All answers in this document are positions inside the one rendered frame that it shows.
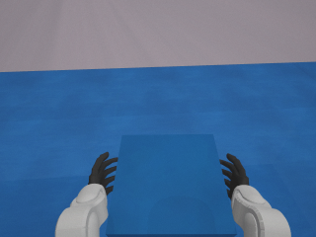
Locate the robot right hand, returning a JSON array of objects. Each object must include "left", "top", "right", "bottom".
[{"left": 219, "top": 153, "right": 250, "bottom": 200}]

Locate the carton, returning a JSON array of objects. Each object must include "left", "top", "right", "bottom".
[{"left": 106, "top": 134, "right": 237, "bottom": 237}]

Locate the right robot forearm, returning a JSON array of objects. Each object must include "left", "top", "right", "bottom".
[{"left": 231, "top": 185, "right": 291, "bottom": 237}]

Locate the robot left hand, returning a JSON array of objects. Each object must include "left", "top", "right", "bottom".
[{"left": 88, "top": 152, "right": 119, "bottom": 196}]

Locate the left robot forearm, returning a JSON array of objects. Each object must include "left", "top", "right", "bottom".
[{"left": 54, "top": 184, "right": 109, "bottom": 237}]

